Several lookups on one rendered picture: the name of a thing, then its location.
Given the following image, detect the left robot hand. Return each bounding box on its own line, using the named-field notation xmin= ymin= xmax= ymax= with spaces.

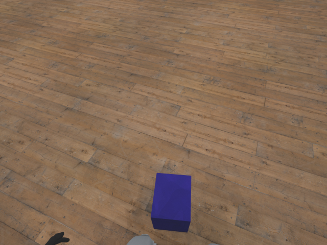
xmin=45 ymin=232 xmax=69 ymax=245

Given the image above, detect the carton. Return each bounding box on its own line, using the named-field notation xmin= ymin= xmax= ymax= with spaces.
xmin=151 ymin=173 xmax=191 ymax=232

